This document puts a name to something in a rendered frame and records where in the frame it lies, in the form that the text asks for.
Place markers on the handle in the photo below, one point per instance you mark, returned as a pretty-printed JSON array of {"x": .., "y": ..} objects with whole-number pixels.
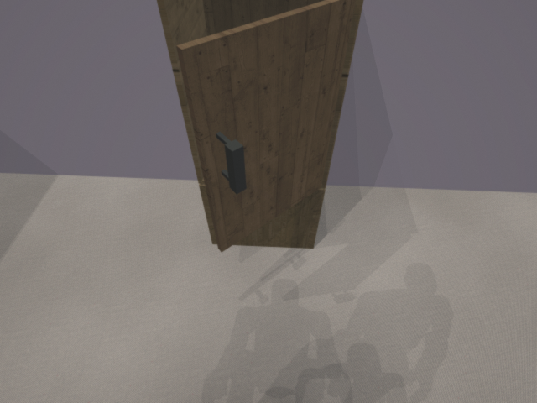
[{"x": 235, "y": 164}]

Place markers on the cupboard door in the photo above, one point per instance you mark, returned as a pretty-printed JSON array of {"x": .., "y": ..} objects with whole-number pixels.
[{"x": 272, "y": 85}]

